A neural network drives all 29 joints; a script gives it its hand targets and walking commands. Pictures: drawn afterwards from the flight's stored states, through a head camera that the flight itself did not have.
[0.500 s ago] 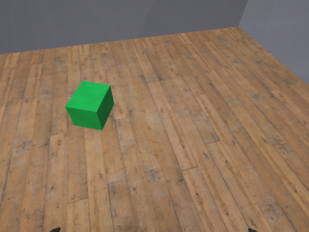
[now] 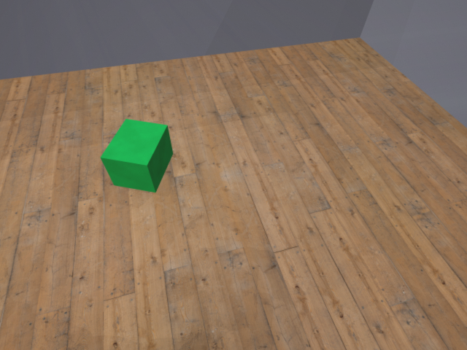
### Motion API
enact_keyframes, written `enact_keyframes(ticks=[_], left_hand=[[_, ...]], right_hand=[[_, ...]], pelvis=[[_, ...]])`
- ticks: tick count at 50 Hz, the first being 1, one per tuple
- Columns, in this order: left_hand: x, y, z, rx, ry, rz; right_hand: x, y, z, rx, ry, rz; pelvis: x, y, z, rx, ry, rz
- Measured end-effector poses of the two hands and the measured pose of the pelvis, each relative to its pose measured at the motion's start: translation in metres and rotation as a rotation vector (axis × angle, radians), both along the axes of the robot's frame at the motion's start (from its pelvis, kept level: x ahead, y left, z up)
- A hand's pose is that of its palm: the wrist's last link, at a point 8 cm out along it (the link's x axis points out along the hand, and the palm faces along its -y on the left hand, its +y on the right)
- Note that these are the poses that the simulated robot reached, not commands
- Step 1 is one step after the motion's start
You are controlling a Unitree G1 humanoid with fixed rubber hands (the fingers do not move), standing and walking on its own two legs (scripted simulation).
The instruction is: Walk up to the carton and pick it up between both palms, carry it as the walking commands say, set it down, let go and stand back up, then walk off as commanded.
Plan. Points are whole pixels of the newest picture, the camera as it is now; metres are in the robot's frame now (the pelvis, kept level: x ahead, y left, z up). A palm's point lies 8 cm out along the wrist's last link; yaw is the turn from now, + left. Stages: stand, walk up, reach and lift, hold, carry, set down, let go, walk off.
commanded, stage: stand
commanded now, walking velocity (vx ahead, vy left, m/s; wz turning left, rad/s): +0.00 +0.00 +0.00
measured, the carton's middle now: (140, 155) +1.08 +0.51 -0.65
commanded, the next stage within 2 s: walk up in 0.42 s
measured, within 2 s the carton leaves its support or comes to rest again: neither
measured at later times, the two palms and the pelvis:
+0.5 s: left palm out of the picture +0.03 +0.28 -0.12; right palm out of the picture +0.04 -0.28 -0.11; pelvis -0.02 +0.00 +0.01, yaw +0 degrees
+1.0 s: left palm out of the picture +0.07 +0.41 -0.11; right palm out of the picture +0.11 -0.24 -0.10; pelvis +0.02 +0.08 -0.01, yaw +7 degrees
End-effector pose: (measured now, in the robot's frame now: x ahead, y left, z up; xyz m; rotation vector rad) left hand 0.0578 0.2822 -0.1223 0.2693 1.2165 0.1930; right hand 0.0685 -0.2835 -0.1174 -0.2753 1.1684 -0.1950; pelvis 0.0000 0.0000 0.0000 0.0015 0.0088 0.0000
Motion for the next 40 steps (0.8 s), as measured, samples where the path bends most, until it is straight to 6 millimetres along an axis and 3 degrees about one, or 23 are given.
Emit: enact_keyframes(ticks=[17, 32, 36, 40], left_hand=[[-0.022, 0.0, 0.003, -0.008, 0.03, 0.004], [-0.025, 0.0, 0.005, -0.008, 0.019, 0.003], [-0.021, 0.012, 0.011, 0.001, -0.045, 0.037], [-0.013, 0.04, 0.021, 0.032, -0.099, 0.07]], right_hand=[[-0.025, -0.001, 0.002, 0.0, 0.037, -0.012], [-0.03, -0.001, 0.004, 0.003, 0.034, -0.014], [-0.02, -0.003, 0.008, 0.012, 0.029, 0.015], [-0.001, -0.003, 0.017, -0.003, 0.003, 0.039]], pelvis=[[-0.014, 0.0, 0.005, 0.0, 0.006, 0.0], [-0.018, 0.0, 0.007, 0.0, 0.012, 0.0], [-0.016, 0.005, 0.008, -0.002, -0.01, 0.017], [-0.009, 0.02, 0.009, 0.009, -0.02, 0.04]])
